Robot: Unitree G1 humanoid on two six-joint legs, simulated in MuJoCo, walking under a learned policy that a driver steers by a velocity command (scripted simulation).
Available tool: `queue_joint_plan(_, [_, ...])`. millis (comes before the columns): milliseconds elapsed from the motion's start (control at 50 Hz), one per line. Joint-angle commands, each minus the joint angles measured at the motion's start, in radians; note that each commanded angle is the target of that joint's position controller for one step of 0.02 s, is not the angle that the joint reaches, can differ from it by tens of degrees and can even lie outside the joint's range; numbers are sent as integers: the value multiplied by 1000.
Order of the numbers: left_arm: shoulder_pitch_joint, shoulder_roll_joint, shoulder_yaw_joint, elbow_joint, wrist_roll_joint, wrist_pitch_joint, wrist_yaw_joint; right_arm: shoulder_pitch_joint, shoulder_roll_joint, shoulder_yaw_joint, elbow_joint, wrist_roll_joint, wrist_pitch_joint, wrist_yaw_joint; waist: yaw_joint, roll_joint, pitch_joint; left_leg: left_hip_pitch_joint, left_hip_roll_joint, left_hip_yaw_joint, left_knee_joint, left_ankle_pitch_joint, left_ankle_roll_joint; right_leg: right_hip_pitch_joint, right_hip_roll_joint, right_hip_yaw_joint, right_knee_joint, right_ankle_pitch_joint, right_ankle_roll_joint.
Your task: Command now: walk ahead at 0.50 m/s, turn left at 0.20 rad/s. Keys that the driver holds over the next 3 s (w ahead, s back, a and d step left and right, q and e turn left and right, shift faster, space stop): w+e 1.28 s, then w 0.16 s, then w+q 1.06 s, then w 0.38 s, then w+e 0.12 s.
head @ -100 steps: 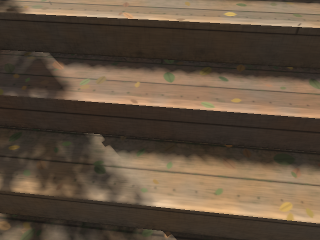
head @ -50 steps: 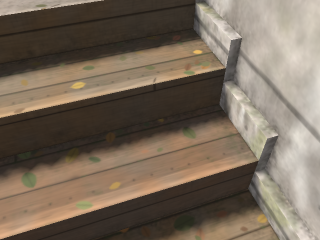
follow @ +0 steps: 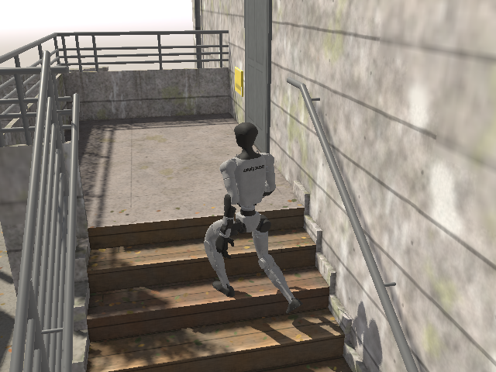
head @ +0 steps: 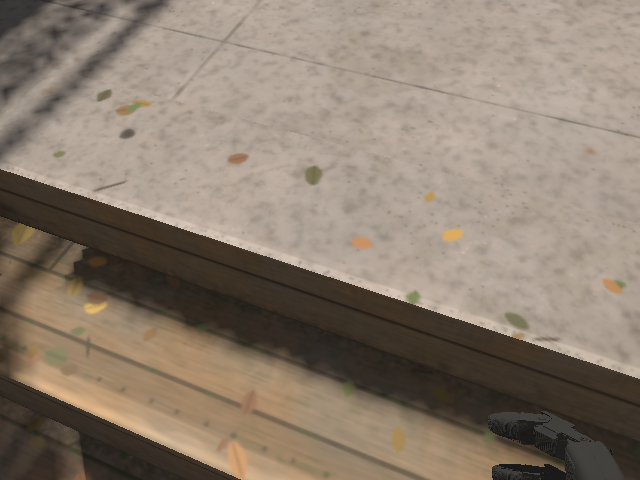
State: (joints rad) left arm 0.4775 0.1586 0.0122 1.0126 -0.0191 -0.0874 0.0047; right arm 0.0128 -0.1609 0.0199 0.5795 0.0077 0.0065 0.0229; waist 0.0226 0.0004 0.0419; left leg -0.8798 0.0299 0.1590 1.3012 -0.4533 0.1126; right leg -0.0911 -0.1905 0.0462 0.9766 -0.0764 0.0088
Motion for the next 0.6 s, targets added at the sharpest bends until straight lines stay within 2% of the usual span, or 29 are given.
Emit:
queue_joint_plan(20, [-122, 39, 34, -161, -44, -68, -39, 357, -176, -72, 130, -11, -44, 7, -126, 82, -391, 794, 335, -964, -1011, -141, 85, -573, 196, 209, 979, -71, -66])
queue_joint_plan(40, [-251, -5, 20, -223, -27, -58, -22, 317, -69, -55, 198, 6, -63, 28, -102, 61, -173, 629, 293, -777, -937, -86, 73, -713, 165, 157, 1054, -92, -104])
queue_joint_plan(60, [-290, -45, 0, -265, -21, -55, -18, 284, 32, -25, 240, -19, -76, 44, -45, 68, -111, 538, 256, -626, -880, 80, 31, -758, 153, 203, 1127, -29, -154])
queue_joint_plan(80, [-274, -71, -22, -278, -17, -46, -25, 281, 69, -14, 277, -23, -78, 47, 1, 54, -84, 529, 199, -461, -843, 166, -8, -818, 158, 205, 1151, -19, -194])
queue_joint_plan(100, [-209, -84, -31, -262, -24, -36, -35, 286, 87, -12, 290, -29, -80, 43, 27, 72, -82, 560, 205, -383, -866, 260, -7, -892, 180, 215, 1193, -12, -208])
queue_joint_plan(120, [-183, -91, -39, -264, -24, -14, -37, 279, 74, -9, 300, -39, -75, 37, 52, 80, -57, 568, 205, -287, -883, 320, -25, -968, 179, 202, 1171, -13, -201])
queue_joint_plan(140, [-198, -92, -46, -272, -35, 1, -36, 272, 90, 1, 302, -49, -72, 29, 50, 92, -17, 539, 203, -210, -903, 347, -44, -1057, 193, 196, 1205, -6, -197])
queue_joint_plan(160, [-199, -109, -55, -250, -39, 21, -26, 321, 90, 12, 335, -63, -72, 27, 43, 77, -4, 541, 225, -182, -930, 367, -43, -1158, 216, 148, 1400, -11, -196])
queue_joint_plan(180, [-212, -131, -69, -274, -34, 33, -19, 329, 88, 28, 355, -65, -69, 30, 69, 74, 22, 525, 241, -183, -943, 358, -71, -1268, 222, 147, 1542, -15, -195])
queue_joint_plan(200, [-239, -157, -85, -308, -26, 37, -20, 296, 45, 26, 356, -62, -64, 31, 94, 84, 45, 492, 240, -139, -975, 333, -97, -1317, 226, 130, 1540, 1, -192])
queue_joint_plan(220, [-273, -149, -94, -339, -16, 39, -25, 263, 44, 36, 361, -70, -53, 31, 115, 72, 57, 431, 201, -72, -989, 315, -137, -1324, 221, 114, 1445, 79, -183])
queue_joint_plan(240, [-337, -126, -98, -368, -8, 37, -25, 245, 21, 36, 367, -81, -42, 31, 104, 83, 49, 375, 153, -6, -1017, 320, -159, -1281, 232, 57, 1312, 165, -163])
queue_joint_plan(260, [-431, -74, -91, -392, -14, 40, -21, 251, 19, 41, 362, -83, -40, 20, 64, 80, 56, 304, 130, 44, -1060, 352, -145, -1218, 253, -26, 1195, 226, -136])
queue_joint_plan(280, [-530, -61, -99, -415, -17, 45, -14, 320, -3, 41, 380, -63, -54, -2, 7, 104, 57, 289, 152, 36, -1156, 339, -94, -1191, 252, -117, 1105, 203, -105])
queue_joint_plan(300, [-579, -74, -108, -438, -10, 49, -12, 401, -39, 38, 411, -52, -71, -23, -20, 123, 60, 343, 173, 8, -1198, 336, -56, -1205, 224, -148, 1037, 181, -84])
queue_joint_plan(340, [-511, -76, -103, -414, 3, 55, -27, 473, -111, 16, 472, -50, -77, -51, -7, 148, -68, 708, 228, 13, -1221, 552, -23, -1228, 147, -146, 1032, 71, -106])
queue_joint_plan(360, [-494, -46, -96, -406, -6, 49, -38, 449, -103, 18, 481, -25, -71, -59, 14, 118, -67, 781, 201, 86, -1212, 795, -37, -1164, 153, -152, 864, -6, -145])
queue_joint_plan(380, [-516, -36, -94, -407, 1, 43, -55, 420, -119, 17, 466, -10, -62, -64, 35, 80, -110, 756, 183, 142, -1172, 1182, -40, -951, 185, -235, 679, -49, -181])
queue_joint_plan(400, [-561, -38, -90, -419, 22, 43, -67, 427, -179, 3, 462, 5, -55, -69, 54, 102, -182, 770, 213, 146, -1132, 1619, -18, -750, 212, -301, 529, -107, -203])
queue_joint_plan(420, [-534, -21, -85, -413, 42, 48, -67, 423, -238, -9, 456, 2, -57, -76, 88, 163, -259, 853, 269, 114, -1067, 2015, 14, -642, 243, -336, 487, -229, -199])
queue_joint_plan(440, [-390, 42, -56, -369, 54, 63, -65, 362, -289, -24, 427, -6, -54, -80, 145, 255, -309, 985, 313, 86, -933, 2285, 51, -567, 286, -338, 408, -428, -196])
queue_joint_plan(460, [-317, 103, -31, -345, 40, 73, -66, 332, -287, -31, 401, -5, -45, -71, 163, 284, -307, 1083, 308, 76, -765, 2317, 63, -521, 323, -281, 173, -495, -215])
queue_joint_plan(480, [-257, 151, -7, -322, 44, 85, -77, 305, -293, -46, 361, -20, -49, -69, 183, 257, -297, 990, 286, 28, -554, 2085, 70, -384, 321, -68, -23, -463, -231])
queue_joint_plan(500, [-181, 261, 26, -312, 61, 95, -77, 291, -204, -31, 297, -43, -84, -40, 153, -77, -321, 669, 117, -45, -229, 1269, 24, -150, 169, 367, -242, -283, -328])
queue_joint_plan(520, [-168, 269, 31, -289, 75, 107, -45, 180, -71, -18, 232, -48, -117, 10, 106, -297, -315, 254, -160, -200, 302, 321, -65, -32, 34, 927, -708, -513, -452])
queue_joint_plan(540, [-78, 119, -16, -206, 87, 86, -31, 193, -33, -22, 211, -23, -145, 57, 59, -206, -241, 92, -127, -368, 629, 306, -39, -84, -22, 1005, -788, -604, -385])
queue_joint_plan(560, [-61, 30, -37, -162, 79, 68, -40, 92, -13, -9, 142, -14, -155, 72, 29, -77, -91, -45, -98, -360, 745, 332, -6, -214, -3, 883, -713, -597, -313])
queue_joint_plan(580, [-70, -10, -45, -132, 49, 50, -49, 48, 13, 11, 104, -27, -156, 69, -12, 14, 23, -138, -68, -316, 793, 331, 7, -309, 39, 700, -638, -451, -275])
queue_joint_plan(600, [-101, -44, -55, -102, 46, 46, -52, 72, 60, 33, 83, -50, -150, 57, -64, 30, 24, -221, -55, -294, 935, 335, 23, -323, 90, 572, -585, -358, -233])
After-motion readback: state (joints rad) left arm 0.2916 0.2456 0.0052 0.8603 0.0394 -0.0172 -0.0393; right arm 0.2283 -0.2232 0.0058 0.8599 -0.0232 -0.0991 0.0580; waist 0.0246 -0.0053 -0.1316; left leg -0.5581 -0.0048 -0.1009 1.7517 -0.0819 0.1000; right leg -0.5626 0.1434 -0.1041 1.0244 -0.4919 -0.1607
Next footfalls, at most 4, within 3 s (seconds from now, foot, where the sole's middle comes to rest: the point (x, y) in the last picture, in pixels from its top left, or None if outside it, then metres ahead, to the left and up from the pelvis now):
0.46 right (409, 459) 0.40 -0.08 -0.47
0.94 left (372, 206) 0.77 -0.03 -0.30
1.42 right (580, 212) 0.76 -0.38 -0.30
1.98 left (555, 59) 1.19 -0.43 -0.30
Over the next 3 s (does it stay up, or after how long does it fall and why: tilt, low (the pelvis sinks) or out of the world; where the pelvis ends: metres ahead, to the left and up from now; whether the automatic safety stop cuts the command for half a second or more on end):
stays up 1.50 -0.56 0.47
